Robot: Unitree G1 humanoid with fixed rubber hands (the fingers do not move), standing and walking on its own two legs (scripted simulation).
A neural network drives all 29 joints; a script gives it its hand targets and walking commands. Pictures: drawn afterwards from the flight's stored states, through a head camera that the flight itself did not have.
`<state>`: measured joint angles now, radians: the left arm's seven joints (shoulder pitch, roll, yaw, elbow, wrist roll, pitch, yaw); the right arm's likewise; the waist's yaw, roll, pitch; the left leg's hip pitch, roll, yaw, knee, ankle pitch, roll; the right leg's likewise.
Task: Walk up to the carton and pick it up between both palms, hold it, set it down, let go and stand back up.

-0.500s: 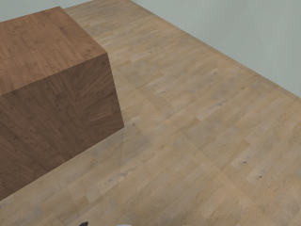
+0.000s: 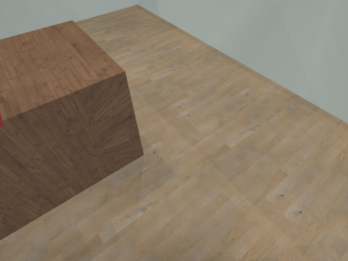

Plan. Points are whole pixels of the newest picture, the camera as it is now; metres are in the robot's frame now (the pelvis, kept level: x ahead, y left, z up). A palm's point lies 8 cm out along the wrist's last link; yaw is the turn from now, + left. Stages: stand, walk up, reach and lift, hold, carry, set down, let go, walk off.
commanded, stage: stand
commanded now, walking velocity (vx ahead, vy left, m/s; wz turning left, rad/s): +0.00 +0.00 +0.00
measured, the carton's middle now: out of the picture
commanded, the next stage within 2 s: walk up in 1.80 s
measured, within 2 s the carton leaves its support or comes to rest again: neither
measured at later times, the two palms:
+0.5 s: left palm out of the picture -0.02 +0.19 -0.14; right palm out of the picture -0.02 -0.20 -0.15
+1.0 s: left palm out of the picture -0.03 +0.18 -0.14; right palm out of the picture -0.03 -0.20 -0.15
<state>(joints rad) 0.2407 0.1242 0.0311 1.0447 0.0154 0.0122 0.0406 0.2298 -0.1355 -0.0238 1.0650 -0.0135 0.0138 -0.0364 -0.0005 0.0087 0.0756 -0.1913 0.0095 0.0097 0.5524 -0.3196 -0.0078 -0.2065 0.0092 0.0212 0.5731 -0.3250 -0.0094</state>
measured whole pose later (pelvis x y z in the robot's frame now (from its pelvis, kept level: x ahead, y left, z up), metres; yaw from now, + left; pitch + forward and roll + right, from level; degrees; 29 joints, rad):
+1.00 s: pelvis -0.01 -0.01 +0.01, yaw +0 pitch -3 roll +0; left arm 0.27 0.08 0.01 1.18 0.01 0.00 0.05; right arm 0.26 -0.09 -0.01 1.20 -0.01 0.01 -0.05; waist 0.00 0.02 0.08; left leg -0.15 0.03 0.00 0.47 -0.27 -0.03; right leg -0.16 0.03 0.01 0.49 -0.27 -0.03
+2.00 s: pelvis +0.02 -0.03 +0.01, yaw +1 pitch -3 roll +0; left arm 0.28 0.08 0.01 1.17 0.01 -0.02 0.05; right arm 0.26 -0.09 -0.01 1.22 -0.01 0.01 -0.05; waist 0.00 0.02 0.08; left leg -0.11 0.06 -0.02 0.44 -0.29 -0.06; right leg -0.12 0.06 -0.01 0.45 -0.29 -0.06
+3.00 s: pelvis +0.06 +0.04 -0.01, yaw +28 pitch +2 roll +1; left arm 0.04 0.13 0.05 0.95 0.00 0.02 0.03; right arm 0.36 -0.17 -0.09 1.04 -0.02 0.02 0.01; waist -0.07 0.04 0.08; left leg -0.25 -0.10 -0.05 0.60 -0.38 0.06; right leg -0.31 -0.01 0.00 0.63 -0.36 0.03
